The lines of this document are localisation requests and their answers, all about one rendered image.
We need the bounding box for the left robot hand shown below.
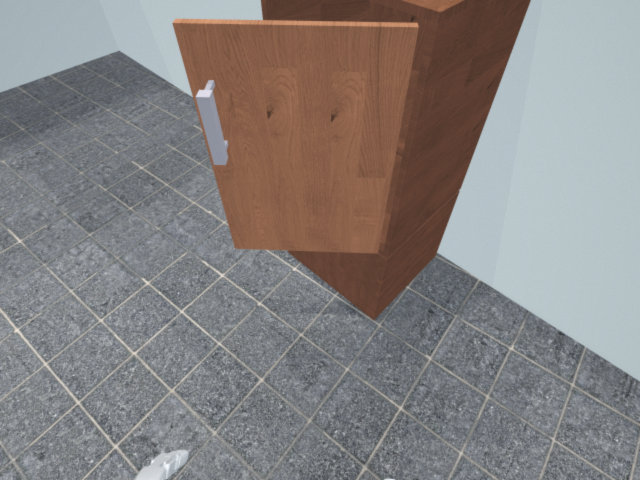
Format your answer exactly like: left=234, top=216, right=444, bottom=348
left=134, top=450, right=189, bottom=480

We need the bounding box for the cupboard door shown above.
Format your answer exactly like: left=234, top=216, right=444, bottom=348
left=172, top=19, right=419, bottom=254

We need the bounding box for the handle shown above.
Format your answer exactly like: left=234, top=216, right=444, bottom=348
left=196, top=80, right=228, bottom=165

